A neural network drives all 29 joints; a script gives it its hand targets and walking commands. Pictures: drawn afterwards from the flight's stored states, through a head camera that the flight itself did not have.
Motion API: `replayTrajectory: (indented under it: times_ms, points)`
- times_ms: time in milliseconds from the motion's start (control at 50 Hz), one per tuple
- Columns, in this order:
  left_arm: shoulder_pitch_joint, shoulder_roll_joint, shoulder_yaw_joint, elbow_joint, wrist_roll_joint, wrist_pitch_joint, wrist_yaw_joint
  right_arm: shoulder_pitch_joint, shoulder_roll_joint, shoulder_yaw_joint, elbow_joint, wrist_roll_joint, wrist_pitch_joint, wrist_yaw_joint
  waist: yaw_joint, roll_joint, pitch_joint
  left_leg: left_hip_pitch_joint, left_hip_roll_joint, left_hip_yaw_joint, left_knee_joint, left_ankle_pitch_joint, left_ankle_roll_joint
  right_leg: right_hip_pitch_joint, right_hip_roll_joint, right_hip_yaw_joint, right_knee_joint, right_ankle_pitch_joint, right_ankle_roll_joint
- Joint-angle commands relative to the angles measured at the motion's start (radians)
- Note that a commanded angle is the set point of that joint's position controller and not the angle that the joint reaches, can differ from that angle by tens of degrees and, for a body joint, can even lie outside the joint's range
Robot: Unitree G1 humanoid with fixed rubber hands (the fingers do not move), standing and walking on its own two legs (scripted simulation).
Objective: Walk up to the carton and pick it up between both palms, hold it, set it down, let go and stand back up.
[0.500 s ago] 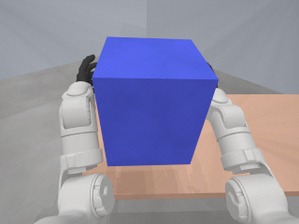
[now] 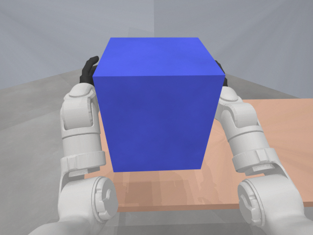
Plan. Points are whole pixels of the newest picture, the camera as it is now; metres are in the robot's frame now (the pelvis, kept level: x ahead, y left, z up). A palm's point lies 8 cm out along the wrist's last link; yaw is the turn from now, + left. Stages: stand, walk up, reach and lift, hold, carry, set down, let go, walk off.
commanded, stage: hold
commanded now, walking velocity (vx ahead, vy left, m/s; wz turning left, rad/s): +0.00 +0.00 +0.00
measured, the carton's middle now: (156, 104) +0.36 +0.01 +0.24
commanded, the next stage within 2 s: set down in 0.74 s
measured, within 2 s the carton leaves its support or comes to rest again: neither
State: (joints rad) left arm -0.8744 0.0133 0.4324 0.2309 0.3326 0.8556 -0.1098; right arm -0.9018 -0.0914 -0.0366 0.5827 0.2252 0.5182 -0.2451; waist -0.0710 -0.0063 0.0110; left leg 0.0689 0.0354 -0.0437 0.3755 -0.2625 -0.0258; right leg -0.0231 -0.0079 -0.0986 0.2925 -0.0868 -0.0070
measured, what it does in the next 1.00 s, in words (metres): stands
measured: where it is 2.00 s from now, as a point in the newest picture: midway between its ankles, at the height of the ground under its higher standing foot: outside the picture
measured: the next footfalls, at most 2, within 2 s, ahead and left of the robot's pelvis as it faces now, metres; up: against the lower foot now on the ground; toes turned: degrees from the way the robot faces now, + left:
none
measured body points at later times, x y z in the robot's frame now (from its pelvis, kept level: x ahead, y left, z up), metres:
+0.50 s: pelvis +0.00 +0.00 +0.00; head -0.06 +0.03 +0.44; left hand +0.38 +0.18 +0.27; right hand +0.39 -0.13 +0.25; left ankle -0.02 +0.14 -0.74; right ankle +0.06 -0.12 -0.74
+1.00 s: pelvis +0.00 +0.01 +0.00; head -0.06 +0.03 +0.45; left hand +0.38 +0.17 +0.28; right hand +0.38 -0.13 +0.26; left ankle -0.02 +0.14 -0.74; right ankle +0.06 -0.12 -0.74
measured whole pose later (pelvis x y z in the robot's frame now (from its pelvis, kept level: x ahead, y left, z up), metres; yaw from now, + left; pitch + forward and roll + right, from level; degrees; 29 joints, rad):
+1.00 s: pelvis +0.00 +0.01 +0.00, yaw +1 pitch -12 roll -1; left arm -0.85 -0.02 0.42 0.16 0.35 0.75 -0.12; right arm -0.82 -0.03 -0.12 0.51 0.12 0.38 -0.20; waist -0.09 -0.04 0.05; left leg 0.09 0.02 -0.06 0.37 -0.26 -0.02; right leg 0.02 -0.02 -0.12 0.26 -0.08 0.00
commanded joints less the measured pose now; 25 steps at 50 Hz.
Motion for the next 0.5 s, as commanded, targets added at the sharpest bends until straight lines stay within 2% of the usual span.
replayTrajectory:
  times_ms: [0, 100, 120, 140, 160, 200, 220, 260, 300, 320, 340, 360, 380, 400, 420, 440, 480]
  points:
    - [-0.644, -0.515, -0.447, -0.020, -0.143, -0.043, -0.134, -0.841, 0.648, 0.313, -0.311, 0.133, -0.042, 0.108, -0.007, 0.028, -0.363, -0.350, -0.105, 0.084, -0.119, 0.203, -0.001, 0.432, 0.076, 0.027, 0.036, 0.120, 0.041]
    - [-0.648, -0.524, -0.452, -0.018, -0.145, -0.045, -0.136, -0.838, 0.639, 0.303, -0.300, 0.131, -0.039, 0.110, -0.014, 0.039, -0.359, -0.361, -0.102, 0.080, -0.123, 0.206, -0.007, 0.437, 0.080, 0.027, 0.038, 0.110, 0.036]
    - [-0.612, -0.516, -0.442, -0.059, -0.145, -0.049, -0.137, -0.753, 0.637, 0.293, -0.284, 0.124, -0.030, 0.105, -0.025, 0.011, -0.327, -0.338, -0.094, 0.075, -0.130, 0.191, -0.007, 0.449, 0.087, 0.017, 0.033, 0.116, 0.032]
    - [-0.638, -0.497, -0.429, -0.081, -0.143, -0.053, -0.139, -0.788, 0.654, 0.318, -0.309, 0.136, -0.037, 0.105, 0.003, 0.002, -0.337, -0.342, -0.100, 0.073, -0.125, 0.202, -0.001, 0.454, 0.079, 0.015, 0.034, 0.119, 0.038]
    - [-0.612, -0.504, -0.437, -0.078, -0.140, -0.046, -0.138, -0.776, 0.649, 0.316, -0.322, 0.140, -0.040, 0.105, -0.004, 0.019, -0.335, -0.334, -0.098, 0.072, -0.121, 0.211, -0.006, 0.456, 0.079, 0.017, 0.033, 0.127, 0.036]
    - [-0.632, -0.479, -0.411, -0.044, -0.136, -0.042, -0.141, -0.814, 0.648, 0.296, -0.316, 0.120, -0.042, 0.106, 0.002, -0.016, -0.303, -0.347, -0.105, 0.080, -0.131, 0.144, 0.009, 0.428, 0.069, 0.015, 0.019, 0.066, 0.044]
    - [-0.626, -0.485, -0.406, -0.030, -0.123, -0.040, -0.144, -0.783, 0.635, 0.289, -0.280, 0.108, -0.039, 0.109, -0.001, -0.008, -0.268, -0.362, -0.097, 0.079, -0.147, 0.115, 0.010, 0.419, 0.074, 0.012, 0.021, 0.036, 0.038]
    - [-0.637, -0.496, -0.419, -0.026, -0.110, -0.033, -0.146, -0.788, 0.615, 0.265, -0.264, 0.093, -0.048, 0.120, -0.006, 0.043, -0.255, -0.390, -0.082, 0.079, -0.158, 0.098, 0.001, 0.417, 0.080, 0.006, 0.030, 0.011, 0.022]
    - [-0.618, -0.516, -0.437, -0.062, -0.120, -0.033, -0.142, -0.807, 0.619, 0.295, -0.329, 0.109, -0.066, 0.123, 0.005, 0.060, -0.326, -0.369, -0.087, 0.078, -0.133, 0.171, -0.009, 0.456, 0.079, 0.011, 0.038, 0.061, 0.019]
    - [-0.629, -0.513, -0.449, -0.054, -0.128, -0.034, -0.140, -0.804, 0.611, 0.280, -0.318, 0.102, -0.066, 0.120, -0.017, 0.064, -0.331, -0.352, -0.089, 0.077, -0.125, 0.178, -0.014, 0.441, 0.078, 0.008, 0.034, 0.068, 0.022]
    - [-0.620, -0.527, -0.478, -0.103, -0.148, -0.042, -0.135, -0.821, 0.632, 0.308, -0.391, 0.115, -0.081, 0.117, -0.013, 0.057, -0.397, -0.310, -0.094, 0.074, -0.098, 0.250, -0.018, 0.446, 0.080, 0.005, 0.044, 0.130, 0.029]
    - [-0.612, -0.528, -0.487, -0.106, -0.156, -0.045, -0.130, -0.786, 0.614, 0.301, -0.364, 0.111, -0.075, 0.113, -0.036, 0.054, -0.389, -0.285, -0.093, 0.072, -0.089, 0.280, -0.027, 0.439, 0.083, 0.005, 0.041, 0.154, 0.029]
    - [-0.592, -0.529, -0.489, -0.093, -0.147, -0.042, -0.127, -0.775, 0.602, 0.301, -0.359, 0.115, -0.073, 0.112, -0.032, 0.067, -0.368, -0.275, -0.093, 0.074, -0.088, 0.280, -0.031, 0.429, 0.085, 0.002, 0.038, 0.148, 0.026]
    - [-0.609, -0.537, -0.516, -0.118, -0.166, -0.046, -0.128, -0.776, 0.607, 0.303, -0.382, 0.111, -0.078, 0.109, -0.049, 0.068, -0.391, -0.272, -0.098, 0.069, -0.083, 0.277, -0.032, 0.435, 0.082, 0.004, 0.037, 0.152, 0.029]
    - [-0.574, -0.528, -0.505, -0.134, -0.157, -0.045, -0.126, -0.749, 0.614, 0.316, -0.378, 0.118, -0.075, 0.106, -0.042, 0.049, -0.389, -0.249, -0.098, 0.068, -0.075, 0.326, -0.031, 0.443, 0.083, 0.001, 0.041, 0.193, 0.033]
    - [-0.583, -0.519, -0.506, -0.138, -0.151, -0.042, -0.130, -0.724, 0.603, 0.307, -0.364, 0.111, -0.070, 0.101, -0.055, 0.053, -0.359, -0.249, -0.099, 0.072, -0.078, 0.319, -0.034, 0.439, 0.084, -0.003, 0.037, 0.189, 0.035]
    - [-0.564, -0.516, -0.502, -0.148, -0.137, -0.033, -0.138, -0.694, 0.590, 0.301, -0.341, 0.107, -0.063, 0.102, -0.059, 0.068, -0.312, -0.257, -0.094, 0.071, -0.084, 0.324, -0.045, 0.430, 0.084, -0.008, 0.033, 0.167, 0.026]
